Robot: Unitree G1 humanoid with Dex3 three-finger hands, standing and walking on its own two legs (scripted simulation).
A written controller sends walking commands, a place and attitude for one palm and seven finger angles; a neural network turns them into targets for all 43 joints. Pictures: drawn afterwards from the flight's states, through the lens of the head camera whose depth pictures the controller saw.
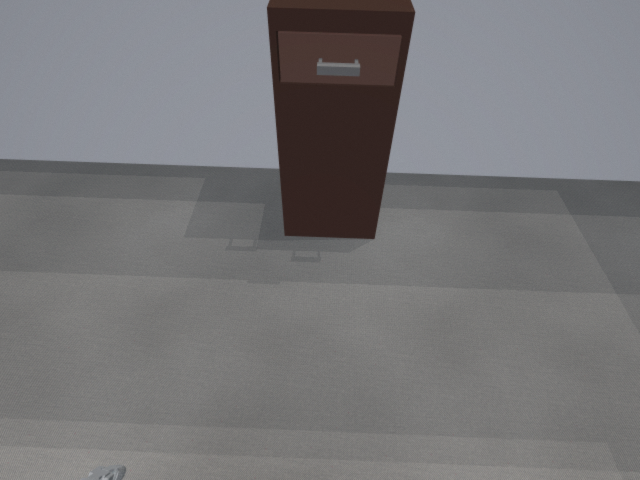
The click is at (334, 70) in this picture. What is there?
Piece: drawer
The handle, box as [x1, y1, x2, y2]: [317, 58, 359, 75]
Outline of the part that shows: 317,62 317,74 359,75 359,64 357,62 357,59 355,59 353,63 327,63 322,62 321,58 319,58 319,61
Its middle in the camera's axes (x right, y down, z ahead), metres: +0.05 -0.49 +1.10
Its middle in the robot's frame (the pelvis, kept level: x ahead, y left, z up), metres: +1.15 +0.01 -0.01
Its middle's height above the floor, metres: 0.77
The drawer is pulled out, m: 0.00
